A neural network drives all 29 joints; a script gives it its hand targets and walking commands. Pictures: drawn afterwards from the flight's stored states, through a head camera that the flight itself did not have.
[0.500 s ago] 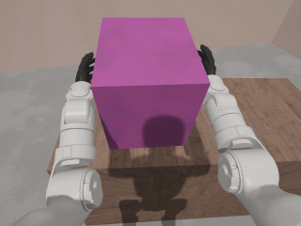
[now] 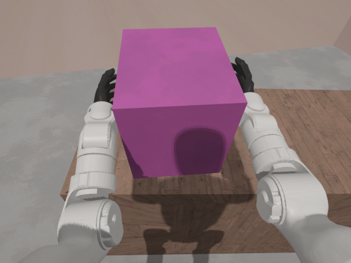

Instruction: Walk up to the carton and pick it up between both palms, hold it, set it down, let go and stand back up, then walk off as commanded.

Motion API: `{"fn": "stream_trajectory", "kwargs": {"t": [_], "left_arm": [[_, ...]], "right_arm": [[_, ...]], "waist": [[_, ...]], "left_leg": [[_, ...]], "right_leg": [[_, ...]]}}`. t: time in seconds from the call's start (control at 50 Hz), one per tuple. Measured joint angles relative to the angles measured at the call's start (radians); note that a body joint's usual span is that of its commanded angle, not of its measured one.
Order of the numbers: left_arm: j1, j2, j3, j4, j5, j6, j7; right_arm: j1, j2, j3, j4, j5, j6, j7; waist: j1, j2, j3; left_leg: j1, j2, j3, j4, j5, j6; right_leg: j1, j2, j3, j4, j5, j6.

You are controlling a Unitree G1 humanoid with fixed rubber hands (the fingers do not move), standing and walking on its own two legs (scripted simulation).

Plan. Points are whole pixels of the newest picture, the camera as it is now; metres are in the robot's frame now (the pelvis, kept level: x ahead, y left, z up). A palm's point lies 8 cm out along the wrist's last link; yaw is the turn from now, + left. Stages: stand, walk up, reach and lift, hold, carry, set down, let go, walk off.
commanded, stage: set down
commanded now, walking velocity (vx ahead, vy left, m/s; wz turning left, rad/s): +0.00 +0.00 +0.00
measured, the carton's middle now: (173, 104) +0.44 +0.04 +0.14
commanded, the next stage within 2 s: none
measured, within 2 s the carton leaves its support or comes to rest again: neither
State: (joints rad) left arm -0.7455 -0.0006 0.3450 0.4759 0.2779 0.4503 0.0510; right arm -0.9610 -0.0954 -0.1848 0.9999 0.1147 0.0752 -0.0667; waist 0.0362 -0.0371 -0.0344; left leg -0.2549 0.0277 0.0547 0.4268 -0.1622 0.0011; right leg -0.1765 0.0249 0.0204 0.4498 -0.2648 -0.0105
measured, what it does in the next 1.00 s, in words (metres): stands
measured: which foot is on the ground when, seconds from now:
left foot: down 0.00-1.00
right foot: down 0.00-1.00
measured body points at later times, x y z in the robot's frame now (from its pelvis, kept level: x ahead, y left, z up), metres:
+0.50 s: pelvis +0.01 +0.00 +0.00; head +0.01 +0.00 +0.45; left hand +0.41 +0.20 +0.14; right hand +0.46 -0.11 +0.16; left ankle +0.04 +0.12 -0.74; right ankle -0.02 -0.11 -0.74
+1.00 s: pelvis +0.02 -0.01 +0.00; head +0.03 -0.01 +0.45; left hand +0.42 +0.20 +0.12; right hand +0.48 -0.11 +0.14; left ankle +0.04 +0.12 -0.74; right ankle -0.02 -0.11 -0.74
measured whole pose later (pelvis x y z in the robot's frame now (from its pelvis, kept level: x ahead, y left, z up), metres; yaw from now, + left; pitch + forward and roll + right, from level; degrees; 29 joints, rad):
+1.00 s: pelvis +0.02 -0.01 +0.00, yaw +0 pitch +1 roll +1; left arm -0.70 -0.07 0.43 0.58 0.29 0.29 0.08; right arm -0.96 -0.08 -0.32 1.12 -0.06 -0.03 0.01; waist 0.09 -0.01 -0.02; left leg -0.25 0.03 0.05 0.43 -0.19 -0.01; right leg -0.18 0.02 0.02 0.45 -0.30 -0.02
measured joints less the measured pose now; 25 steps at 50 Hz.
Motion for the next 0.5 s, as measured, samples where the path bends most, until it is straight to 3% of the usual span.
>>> {"fn": "stream_trajectory", "kwargs": {"t": [0.5], "left_arm": [[0.017, -0.040, 0.046, 0.071, 0.005, -0.091, 0.020]], "right_arm": [[0.005, 0.007, -0.079, 0.070, -0.102, -0.063, 0.044]], "waist": [[0.033, 0.017, 0.013]], "left_leg": [[0.000, 0.000, 0.000, -0.001, -0.013, -0.003]], "right_leg": [[0.000, 0.000, 0.000, -0.001, -0.013, -0.004]]}}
